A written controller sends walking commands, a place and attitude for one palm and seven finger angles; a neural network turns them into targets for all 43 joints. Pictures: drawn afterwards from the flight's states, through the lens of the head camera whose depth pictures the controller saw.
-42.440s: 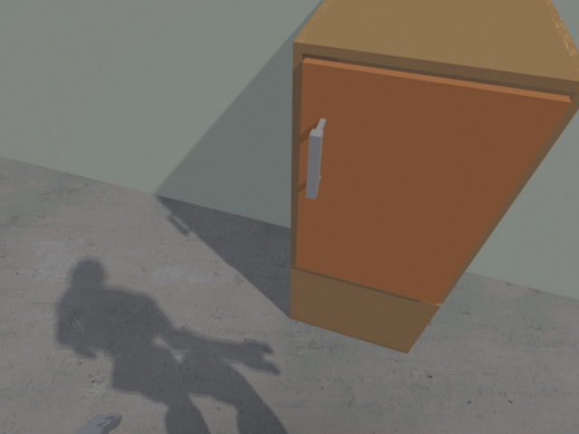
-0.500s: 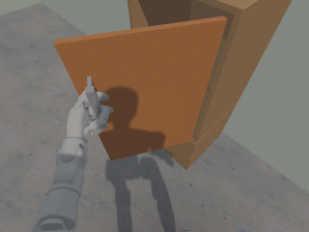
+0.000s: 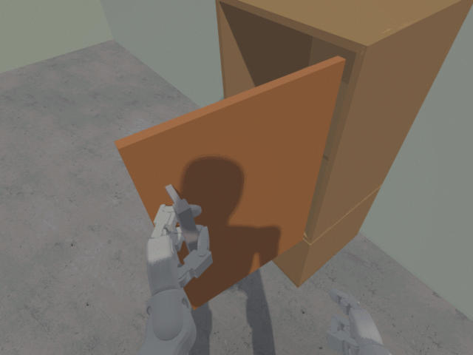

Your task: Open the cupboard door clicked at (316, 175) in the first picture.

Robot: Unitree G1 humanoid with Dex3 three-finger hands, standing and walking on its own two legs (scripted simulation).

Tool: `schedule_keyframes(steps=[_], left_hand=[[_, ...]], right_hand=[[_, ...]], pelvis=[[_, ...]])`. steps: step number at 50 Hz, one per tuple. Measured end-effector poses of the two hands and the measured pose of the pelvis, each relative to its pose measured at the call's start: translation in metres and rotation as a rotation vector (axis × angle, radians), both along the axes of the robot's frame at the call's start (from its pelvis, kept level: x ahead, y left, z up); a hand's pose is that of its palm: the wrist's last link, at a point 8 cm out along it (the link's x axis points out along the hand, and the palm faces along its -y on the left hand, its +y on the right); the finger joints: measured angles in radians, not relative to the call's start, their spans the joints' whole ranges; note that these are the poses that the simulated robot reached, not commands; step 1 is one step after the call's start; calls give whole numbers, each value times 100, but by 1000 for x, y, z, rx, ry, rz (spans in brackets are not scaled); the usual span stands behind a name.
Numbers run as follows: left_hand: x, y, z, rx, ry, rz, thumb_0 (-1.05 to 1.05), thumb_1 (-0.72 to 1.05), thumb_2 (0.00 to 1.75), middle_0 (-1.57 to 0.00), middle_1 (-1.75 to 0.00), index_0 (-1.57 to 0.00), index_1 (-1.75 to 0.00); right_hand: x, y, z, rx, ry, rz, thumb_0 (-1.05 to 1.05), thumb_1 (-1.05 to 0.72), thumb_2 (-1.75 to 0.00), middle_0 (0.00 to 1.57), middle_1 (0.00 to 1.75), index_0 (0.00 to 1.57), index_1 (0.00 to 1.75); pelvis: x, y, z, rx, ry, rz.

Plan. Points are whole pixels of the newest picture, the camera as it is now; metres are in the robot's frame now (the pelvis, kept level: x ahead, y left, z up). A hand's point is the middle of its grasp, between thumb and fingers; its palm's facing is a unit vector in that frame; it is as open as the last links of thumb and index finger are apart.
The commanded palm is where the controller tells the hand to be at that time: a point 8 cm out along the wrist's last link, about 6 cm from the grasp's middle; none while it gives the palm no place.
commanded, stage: open thumb and fingers to let go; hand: left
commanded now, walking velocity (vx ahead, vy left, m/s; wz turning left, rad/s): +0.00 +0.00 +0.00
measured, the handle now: (184, 225) +0.31 +0.10 +0.08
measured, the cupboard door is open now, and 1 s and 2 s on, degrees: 84 81 84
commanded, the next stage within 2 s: slide the hand sideways off the handle in 0.86 s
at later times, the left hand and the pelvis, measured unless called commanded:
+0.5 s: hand (201, 252) +0.26 +0.07 +0.08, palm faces +0.33 -0.94 -0.02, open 11.6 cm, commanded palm +0.22 +0.11 +0.08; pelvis -0.03 +0.00 +0.00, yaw +1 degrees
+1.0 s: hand (198, 246) +0.27 +0.07 +0.08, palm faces +0.25 -0.97 -0.03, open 15.2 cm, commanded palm +0.23 +0.11 +0.08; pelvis -0.03 +0.03 +0.00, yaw +1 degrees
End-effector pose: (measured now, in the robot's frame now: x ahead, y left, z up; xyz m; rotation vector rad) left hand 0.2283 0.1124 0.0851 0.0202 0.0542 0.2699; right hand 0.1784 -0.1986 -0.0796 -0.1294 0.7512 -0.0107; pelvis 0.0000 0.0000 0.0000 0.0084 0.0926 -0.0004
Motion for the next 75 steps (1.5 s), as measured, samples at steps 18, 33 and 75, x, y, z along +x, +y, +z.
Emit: schedule_keyframes(steps=[18, 33, 75], left_hand=[[-5, -2, -1, 9, -30, 84, 1, 31, 65, -33, -126, -34, -127], [2, 4, -1, 11, -53, 52, -1, -41, 34, -28, -108, -28, -108], [-21, 35, -9, -5, -40, -392, -2, -50, 30, -17, -31, -17, -31]], right_hand=[[-37, -32, -15, -65, 51, -18, 1, -91, -90, 20, 30, 20, 30], [-43, -2, -11, -54, 17, -2, 1, -91, -90, 20, 30, 20, 30], [-31, 24, 3, -38, -60, -4, 1, -91, -90, 20, 30, 20, 30]], pelvis=[[-21, -10, 0, 14, -7, 24], [-34, 10, -2, 3, -20, 18], [-19, 34, -9, -4, 5, -9]])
